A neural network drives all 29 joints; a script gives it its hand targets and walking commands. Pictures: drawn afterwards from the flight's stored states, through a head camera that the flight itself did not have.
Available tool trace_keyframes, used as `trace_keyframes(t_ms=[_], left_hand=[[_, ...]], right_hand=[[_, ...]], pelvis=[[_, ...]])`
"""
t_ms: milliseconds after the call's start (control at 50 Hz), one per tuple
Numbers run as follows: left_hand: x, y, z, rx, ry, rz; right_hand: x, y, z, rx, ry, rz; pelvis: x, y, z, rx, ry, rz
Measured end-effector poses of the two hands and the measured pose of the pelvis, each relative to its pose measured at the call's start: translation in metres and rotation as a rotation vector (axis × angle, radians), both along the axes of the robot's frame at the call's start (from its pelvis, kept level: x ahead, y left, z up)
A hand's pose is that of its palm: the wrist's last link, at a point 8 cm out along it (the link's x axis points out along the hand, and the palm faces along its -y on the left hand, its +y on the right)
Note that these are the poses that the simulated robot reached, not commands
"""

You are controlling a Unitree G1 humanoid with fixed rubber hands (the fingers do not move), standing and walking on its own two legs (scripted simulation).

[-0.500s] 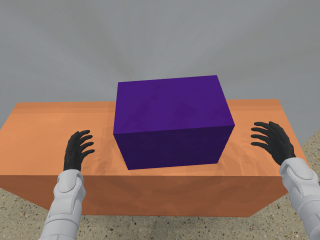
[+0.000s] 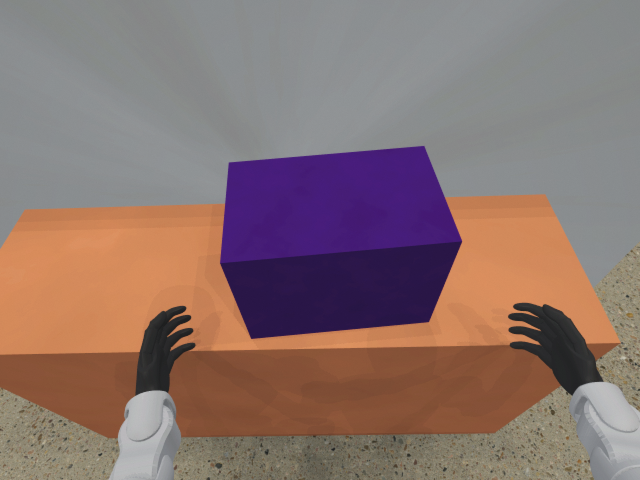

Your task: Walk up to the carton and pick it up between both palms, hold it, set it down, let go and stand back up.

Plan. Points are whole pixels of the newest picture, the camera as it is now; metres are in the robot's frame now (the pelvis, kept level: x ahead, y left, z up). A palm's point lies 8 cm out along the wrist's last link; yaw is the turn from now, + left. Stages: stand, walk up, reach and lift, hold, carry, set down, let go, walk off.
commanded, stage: set down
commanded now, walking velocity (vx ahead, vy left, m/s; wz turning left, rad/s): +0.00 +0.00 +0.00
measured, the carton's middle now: (334, 246) +0.45 +0.02 -0.02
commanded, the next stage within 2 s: let go in 0.90 s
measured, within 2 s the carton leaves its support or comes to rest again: neither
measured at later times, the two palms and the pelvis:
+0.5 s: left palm (149, 406) +0.21 +0.25 -0.04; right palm (553, 403) +0.22 -0.25 -0.04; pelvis +0.02 +0.00 +0.01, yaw +0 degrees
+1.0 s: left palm (154, 437) +0.18 +0.25 -0.06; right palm (526, 430) +0.19 -0.22 -0.05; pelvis +0.02 +0.01 +0.02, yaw +0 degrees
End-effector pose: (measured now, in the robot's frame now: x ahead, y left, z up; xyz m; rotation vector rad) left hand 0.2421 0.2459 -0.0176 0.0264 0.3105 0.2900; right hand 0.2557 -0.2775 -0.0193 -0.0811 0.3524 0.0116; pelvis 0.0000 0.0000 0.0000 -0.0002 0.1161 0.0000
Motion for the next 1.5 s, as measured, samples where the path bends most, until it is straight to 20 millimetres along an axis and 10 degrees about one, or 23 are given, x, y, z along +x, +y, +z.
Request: trace_keyframes(t_ms=[1020, 1500], left_hand=[[-0.062, 0.001, -0.041, 0.027, 0.436, -0.118], [-0.062, -0.008, -0.042, 0.065, 0.505, -0.183]], right_hand=[[-0.065, 0.063, -0.035, -0.093, 0.293, -0.05], [-0.083, 0.063, -0.046, -0.127, 0.349, -0.096]], pelvis=[[0.022, 0.014, 0.017, -0.007, -0.174, -0.006], [0.015, 0.01, 0.015, -0.005, -0.184, -0.003]])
